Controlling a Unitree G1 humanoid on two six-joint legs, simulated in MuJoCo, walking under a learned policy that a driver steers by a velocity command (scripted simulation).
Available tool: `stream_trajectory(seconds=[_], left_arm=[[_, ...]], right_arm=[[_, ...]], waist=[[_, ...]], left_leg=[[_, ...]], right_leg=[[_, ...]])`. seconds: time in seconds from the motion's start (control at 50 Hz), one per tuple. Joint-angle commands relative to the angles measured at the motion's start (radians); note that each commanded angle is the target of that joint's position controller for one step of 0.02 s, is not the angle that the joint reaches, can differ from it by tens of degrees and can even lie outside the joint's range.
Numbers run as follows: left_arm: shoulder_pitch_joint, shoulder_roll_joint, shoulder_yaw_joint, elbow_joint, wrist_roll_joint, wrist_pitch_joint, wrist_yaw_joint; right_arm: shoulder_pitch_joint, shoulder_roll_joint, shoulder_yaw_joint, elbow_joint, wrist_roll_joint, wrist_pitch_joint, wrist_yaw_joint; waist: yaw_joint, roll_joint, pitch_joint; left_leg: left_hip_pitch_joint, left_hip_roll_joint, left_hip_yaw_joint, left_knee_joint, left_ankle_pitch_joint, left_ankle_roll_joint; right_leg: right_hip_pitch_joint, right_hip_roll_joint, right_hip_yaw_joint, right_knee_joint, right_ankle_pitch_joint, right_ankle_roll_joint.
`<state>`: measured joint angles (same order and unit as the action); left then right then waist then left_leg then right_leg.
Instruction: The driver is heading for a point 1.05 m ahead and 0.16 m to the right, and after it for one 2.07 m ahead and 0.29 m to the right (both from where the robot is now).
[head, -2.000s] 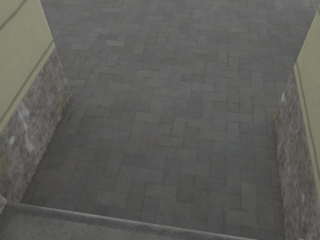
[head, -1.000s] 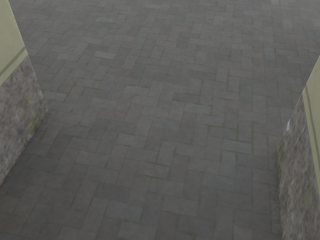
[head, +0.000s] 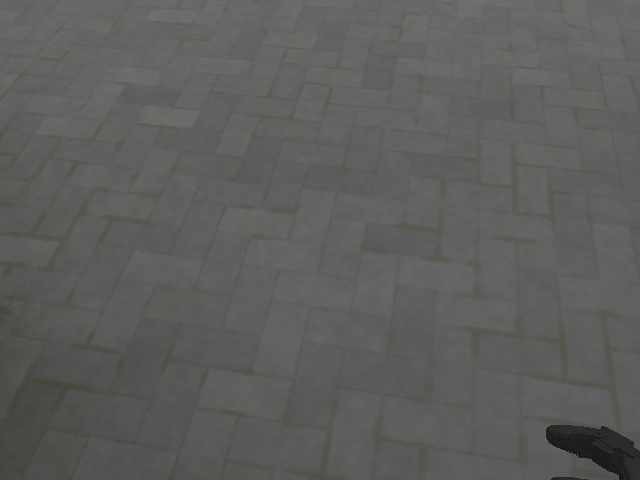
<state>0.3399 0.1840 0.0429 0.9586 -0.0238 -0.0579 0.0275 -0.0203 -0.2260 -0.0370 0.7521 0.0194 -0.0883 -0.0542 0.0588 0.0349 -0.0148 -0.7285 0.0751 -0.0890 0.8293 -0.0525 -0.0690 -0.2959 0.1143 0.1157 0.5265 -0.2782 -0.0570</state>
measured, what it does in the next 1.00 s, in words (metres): walks ahead, turning right: left foot, then right foot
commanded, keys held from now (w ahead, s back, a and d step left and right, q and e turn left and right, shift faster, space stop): w+e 0.44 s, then w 0.56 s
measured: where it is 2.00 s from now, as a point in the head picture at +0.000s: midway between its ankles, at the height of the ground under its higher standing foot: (471, 280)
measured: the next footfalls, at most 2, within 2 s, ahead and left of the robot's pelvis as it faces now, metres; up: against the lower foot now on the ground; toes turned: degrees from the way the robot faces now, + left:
left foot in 0.10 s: +0.22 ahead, +0.14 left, +0.00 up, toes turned -6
right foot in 0.60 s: +0.43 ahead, -0.19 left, +0.00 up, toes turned -21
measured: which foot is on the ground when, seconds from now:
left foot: up 0.00-0.08, down 0.10-0.62, up 0.64-1.00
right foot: down 0.00-0.10, up 0.12-0.58, down 0.60-1.00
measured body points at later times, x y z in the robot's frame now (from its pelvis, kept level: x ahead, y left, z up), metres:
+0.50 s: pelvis +0.25 +0.00 +0.01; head +0.29 +0.00 +0.45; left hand +0.53 +0.17 -0.09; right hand +0.17 -0.26 -0.12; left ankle +0.18 +0.15 -0.73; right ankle +0.37 -0.19 -0.68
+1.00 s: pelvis +0.51 -0.12 +0.01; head +0.53 -0.13 +0.46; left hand +0.62 +0.13 -0.12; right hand +0.61 -0.42 -0.09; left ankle +0.74 -0.05 -0.68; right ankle +0.39 -0.18 -0.73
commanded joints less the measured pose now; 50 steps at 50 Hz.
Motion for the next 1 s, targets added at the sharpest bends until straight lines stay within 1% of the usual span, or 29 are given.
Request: stream_trajectory(seconds=[0.02,0.06,0.08,0.1,0.12,0.14,0.16,0.18,0.2,0.24,0.26,0.32,0.42,0.52,0.56,0.58,0.6,0.62,0.64,0.66,0.68,0.7,0.72,0.74,0.8,0.86,0.88,0.92,1.0], left_arm=[[-0.092,0.188,0.060,-0.101,-0.019,-0.012,0.015],[-0.015,0.153,0.061,-0.102,-0.018,-0.002,0.014],[0.013,0.127,0.055,-0.107,-0.013,-0.004,0.013],[-0.013,0.095,0.045,-0.114,-0.011,-0.010,0.009],[0.026,0.019,0.024,-0.136,-0.004,-0.025,-0.001],[0.073,0.045,0.018,-0.179,-0.035,-0.038,-0.007],[0.002,0.143,0.045,-0.168,-0.042,-0.034,-0.006],[-0.105,0.180,0.057,-0.193,-0.020,-0.019,-0.002],[-0.129,0.160,0.057,-0.197,-0.004,-0.006,-0.001],[-0.112,0.139,0.064,-0.202,-0.003,0.010,-0.007],[-0.116,0.126,0.063,-0.206,-0.006,0.017,-0.011],[-0.170,0.104,0.060,-0.237,0.003,0.020,-0.014],[-0.307,0.078,0.045,-0.284,0.002,0.017,-0.041],[-0.416,0.081,0.036,-0.327,-0.001,0.015,-0.071],[-0.368,0.117,0.051,-0.326,0.008,0.011,-0.077],[-0.248,0.146,0.071,-0.291,0.011,0.010,-0.076],[-0.081,0.209,0.103,-0.238,0.011,0.012,-0.066],[0.078,0.333,0.132,-0.213,0.018,0.012,-0.048],[0.119,0.333,0.116,-0.205,0.009,0.012,-0.043],[0.097,0.251,0.088,-0.210,0.029,0.010,-0.041],[0.022,0.209,0.077,-0.212,0.022,0.005,-0.040],[-0.060,0.182,0.067,-0.220,0.019,-0.002,-0.042],[-0.117,0.149,0.056,-0.227,0.023,-0.010,-0.043],[-0.138,0.142,0.050,-0.226,0.025,-0.016,-0.042],[-0.133,0.167,0.053,-0.203,0.013,-0.037,-0.038],[-0.092,0.184,0.055,-0.172,0.008,-0.041,-0.028],[-0.081,0.185,0.053,-0.169,0.015,-0.042,-0.031],[-0.046,0.193,0.054,-0.148,0.009,-0.043,-0.032],[0.015,0.208,0.058,-0.109,0.005,-0.035,-0.032]], right_arm=[[0.023,-0.081,-0.028,-0.042,0.022,0.005,0.020],[0.012,-0.109,-0.041,-0.040,0.016,-0.008,0.030],[0.049,-0.105,-0.044,-0.025,0.004,-0.013,0.036],[0.163,-0.126,-0.056,0.009,-0.009,-0.019,0.033],[0.324,-0.197,-0.077,0.036,-0.020,-0.017,0.033],[0.409,-0.248,-0.092,0.061,-0.029,-0.018,0.045],[0.357,-0.163,-0.076,0.030,-0.019,-0.027,0.040],[0.297,-0.134,-0.067,0.024,-0.015,-0.027,0.038],[0.236,-0.110,-0.059,0.019,-0.024,-0.024,0.041],[0.176,-0.080,-0.052,0.031,-0.028,-0.021,0.043],[0.183,-0.076,-0.053,0.041,-0.027,-0.023,0.045],[0.241,-0.112,-0.067,0.079,-0.025,-0.028,0.037],[0.281,-0.145,-0.077,0.112,-0.014,-0.016,0.019],[0.357,-0.182,-0.089,0.155,0.005,0.001,0.035],[0.349,-0.220,-0.096,0.166,0.014,0.006,0.036],[0.342,-0.222,-0.094,0.174,0.019,0.011,0.034],[0.351,-0.204,-0.084,0.176,0.013,0.010,0.032],[0.384,-0.135,-0.054,0.132,-0.017,-0.006,0.041],[0.412,-0.091,-0.031,0.135,-0.004,-0.042,0.063],[0.309,-0.175,-0.058,0.119,0.038,-0.067,0.073],[0.225,-0.172,-0.055,0.098,0.040,-0.070,0.069],[0.202,-0.156,-0.054,0.100,0.019,-0.066,0.058],[0.205,-0.155,-0.061,0.106,0.004,-0.055,0.049],[0.233,-0.143,-0.062,0.107,0.003,-0.040,0.046],[0.228,-0.104,-0.055,0.094,-0.006,-0.008,0.043],[0.129,-0.088,-0.046,0.064,-0.022,-0.004,0.046],[0.100,-0.083,-0.042,0.053,-0.024,-0.002,0.050],[0.038,-0.077,-0.037,0.036,-0.017,0.002,0.058],[-0.065,-0.091,-0.030,-0.009,-0.002,0.005,0.080]], waist=[[-0.069,-0.149,-0.038],[-0.051,-0.142,-0.035],[-0.066,-0.129,-0.055],[-0.122,-0.108,-0.100],[-0.148,0.115,-0.196],[-0.125,0.407,-0.293],[-0.144,0.216,-0.185],[-0.150,0.112,-0.075],[-0.120,0.049,-0.044],[-0.060,0.075,-0.022],[-0.059,0.076,-0.023],[-0.064,0.045,-0.030],[-0.106,0.048,-0.004],[-0.130,0.054,0.065],[-0.081,0.091,0.042],[-0.009,0.089,-0.019],[0.061,0.063,-0.111],[0.084,-0.136,-0.255],[0.049,-0.273,-0.416],[0.080,-0.196,-0.341],[0.066,-0.175,-0.220],[0.022,-0.098,-0.138],[-0.017,-0.096,-0.103],[-0.048,-0.093,-0.078],[-0.084,-0.085,-0.035],[-0.062,-0.079,0.003],[-0.055,-0.095,0.002],[-0.032,-0.102,0.017],[0.001,-0.107,0.069]], left_leg=[[0.325,-0.047,0.034,-0.241,0.067,-0.003],[0.352,-0.063,0.050,-0.309,-0.008,0.038],[0.426,-0.076,0.067,-0.331,-0.041,0.058],[0.595,-0.019,0.020,-0.310,-0.058,0.102],[0.876,0.184,-0.214,-0.337,-0.046,0.185],[1.040,0.384,-0.710,-0.531,-0.387,0.325],[0.980,0.375,-0.695,-0.561,-0.560,0.311],[0.859,0.324,-0.497,-0.545,-0.467,0.268],[0.735,0.260,-0.360,-0.568,-0.325,0.247],[0.601,0.201,-0.189,-0.606,-0.149,0.213],[0.584,0.187,-0.130,-0.624,-0.086,0.213],[0.621,0.199,-0.017,-0.648,0.087,0.235],[0.650,0.181,0.155,-0.653,0.112,0.203],[0.719,0.224,0.191,-0.610,0.128,0.196],[0.746,0.231,0.218,-0.495,0.438,0.185],[0.732,0.206,0.255,-0.351,0.594,0.166],[0.596,0.171,0.282,-0.144,0.589,0.138],[0.194,0.078,0.299,0.274,0.141,0.076],[0.002,-0.058,0.118,0.527,-0.529,0.062],[-0.095,-0.011,0.024,0.583,-0.497,0.090],[-0.125,0.030,0.045,0.542,-0.421,0.109],[-0.080,0.070,0.050,0.458,-0.342,0.110],[-0.009,0.095,0.040,0.395,-0.290,0.105],[0.046,0.104,0.033,0.364,-0.259,0.098],[0.040,0.105,0.042,0.244,-0.164,0.070],[0.029,0.083,0.052,0.036,0.030,0.055],[0.064,0.056,0.065,-0.033,0.101,0.061],[0.117,0.021,0.083,-0.136,0.183,0.070],[0.082,-0.003,0.079,-0.257,0.136,0.098]], right_leg=[[-0.107,-0.229,0.234,-0.189,0.154,-0.175],[-0.022,-0.219,0.269,-0.109,0.062,-0.143],[-0.015,-0.192,0.267,-0.051,0.042,-0.127],[-0.099,-0.149,0.241,0.087,0.066,-0.097],[-0.309,-0.027,0.101,0.429,-0.146,-0.042],[-0.577,-0.001,0.069,0.683,-0.297,-0.027],[-0.694,-0.063,0.105,0.811,-0.228,-0.031],[-0.719,-0.109,0.067,0.816,-0.110,-0.034],[-0.647,-0.140,0.055,0.773,-0.028,-0.026],[-0.529,-0.187,0.046,0.671,0.026,-0.011],[-0.509,-0.188,0.024,0.653,0.046,-0.001],[-0.530,-0.193,0.010,0.537,0.130,0.019],[-0.463,-0.191,-0.064,0.269,0.335,0.029],[-0.377,-0.159,-0.135,0.113,0.179,-0.013],[-0.241,-0.106,-0.186,0.051,0.094,-0.055],[-0.062,-0.064,-0.217,-0.023,0.150,-0.081],[0.224,-0.053,-0.191,-0.004,0.207,-0.112],[0.647,-0.323,0.213,0.023,0.238,-0.241],[0.754,-0.509,0.643,-0.176,0.170,-0.363],[0.708,-0.470,0.511,-0.192,0.162,-0.308],[0.576,-0.418,0.348,-0.187,0.230,-0.258],[0.411,-0.378,0.245,-0.210,0.310,-0.230],[0.292,-0.347,0.185,-0.240,0.355,-0.213],[0.213,-0.330,0.169,-0.281,0.339,-0.210],[0.136,-0.332,0.114,-0.354,0.377,-0.220],[0.126,-0.299,0.030,-0.370,0.405,-0.194],[0.124,-0.281,0.001,-0.356,0.436,-0.185],[0.119,-0.270,-0.027,-0.355,0.393,-0.168],[0.241,-0.329,0.004,-0.328,0.325,-0.160]])
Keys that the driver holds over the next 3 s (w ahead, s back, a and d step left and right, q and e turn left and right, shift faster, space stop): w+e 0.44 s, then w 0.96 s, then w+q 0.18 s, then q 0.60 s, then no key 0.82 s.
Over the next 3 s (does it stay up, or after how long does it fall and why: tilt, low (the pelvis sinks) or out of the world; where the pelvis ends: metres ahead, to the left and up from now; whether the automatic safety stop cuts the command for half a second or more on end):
stays up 1.01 -0.25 0.01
